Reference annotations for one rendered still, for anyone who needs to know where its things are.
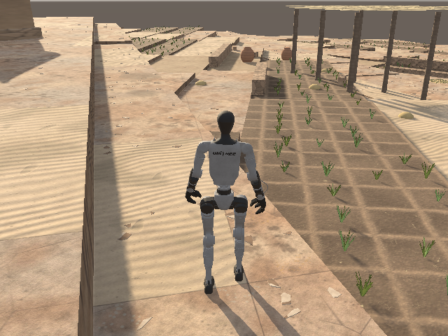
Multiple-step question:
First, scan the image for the robot left hand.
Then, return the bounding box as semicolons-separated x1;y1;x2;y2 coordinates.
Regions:
185;190;201;204

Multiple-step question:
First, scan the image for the right robot forearm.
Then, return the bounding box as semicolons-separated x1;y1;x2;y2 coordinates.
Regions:
251;170;265;200

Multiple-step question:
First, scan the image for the right robot upper arm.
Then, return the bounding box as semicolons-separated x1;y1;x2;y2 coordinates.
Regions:
240;142;258;181

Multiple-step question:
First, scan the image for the robot right hand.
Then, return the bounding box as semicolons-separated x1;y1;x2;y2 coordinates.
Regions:
250;198;266;214

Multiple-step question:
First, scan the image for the left robot upper arm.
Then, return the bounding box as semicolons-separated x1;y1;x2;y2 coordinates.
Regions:
192;141;211;178

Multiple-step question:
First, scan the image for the right robot foot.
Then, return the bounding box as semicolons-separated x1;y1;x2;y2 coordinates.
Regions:
234;264;244;281

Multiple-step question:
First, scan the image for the robot head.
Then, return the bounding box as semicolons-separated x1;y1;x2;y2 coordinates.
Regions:
213;111;237;145

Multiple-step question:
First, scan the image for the left robot forearm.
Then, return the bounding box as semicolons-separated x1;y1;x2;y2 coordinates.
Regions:
186;168;199;193

